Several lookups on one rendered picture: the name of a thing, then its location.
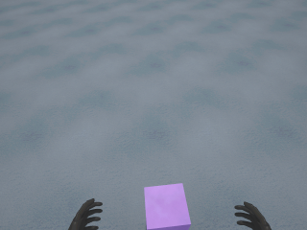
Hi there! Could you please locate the left robot hand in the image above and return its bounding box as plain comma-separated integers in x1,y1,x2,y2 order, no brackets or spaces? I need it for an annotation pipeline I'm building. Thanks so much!
68,198,103,230

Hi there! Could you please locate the carton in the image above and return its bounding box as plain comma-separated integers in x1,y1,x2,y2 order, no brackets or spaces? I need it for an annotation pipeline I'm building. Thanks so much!
144,183,191,230

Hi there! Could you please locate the right robot hand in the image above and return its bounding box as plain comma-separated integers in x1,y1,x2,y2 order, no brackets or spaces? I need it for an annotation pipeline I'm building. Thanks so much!
234,202,272,230

